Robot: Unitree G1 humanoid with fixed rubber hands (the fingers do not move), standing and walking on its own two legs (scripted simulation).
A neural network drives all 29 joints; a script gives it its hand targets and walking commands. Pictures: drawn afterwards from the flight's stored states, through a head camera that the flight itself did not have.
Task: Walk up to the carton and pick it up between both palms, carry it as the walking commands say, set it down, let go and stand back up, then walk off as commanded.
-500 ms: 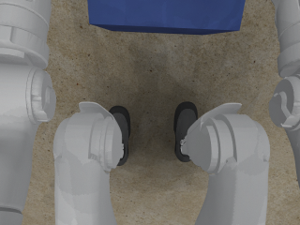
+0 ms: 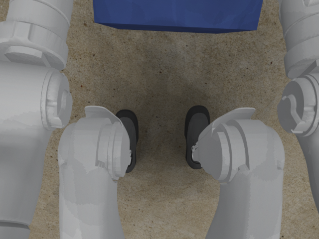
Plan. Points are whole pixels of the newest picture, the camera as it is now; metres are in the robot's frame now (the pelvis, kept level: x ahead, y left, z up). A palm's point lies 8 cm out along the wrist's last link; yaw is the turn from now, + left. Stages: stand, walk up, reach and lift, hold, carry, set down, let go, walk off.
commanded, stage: reach and lift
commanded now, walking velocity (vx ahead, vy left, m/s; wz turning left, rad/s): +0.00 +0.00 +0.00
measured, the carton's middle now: out of the picture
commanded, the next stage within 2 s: none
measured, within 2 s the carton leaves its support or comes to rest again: leaves its support in 0.80 s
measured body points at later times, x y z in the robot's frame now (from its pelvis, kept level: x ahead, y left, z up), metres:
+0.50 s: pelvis +0.01 +0.00 -0.01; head +0.39 -0.01 +0.21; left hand +0.59 +0.15 -0.19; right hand +0.58 -0.20 -0.19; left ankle +0.10 +0.11 -0.32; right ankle +0.11 -0.11 -0.32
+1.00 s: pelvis +0.01 +0.00 +0.01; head +0.37 +0.00 +0.27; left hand +0.60 +0.15 -0.13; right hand +0.58 -0.19 -0.13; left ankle +0.10 +0.11 -0.32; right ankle +0.11 -0.12 -0.32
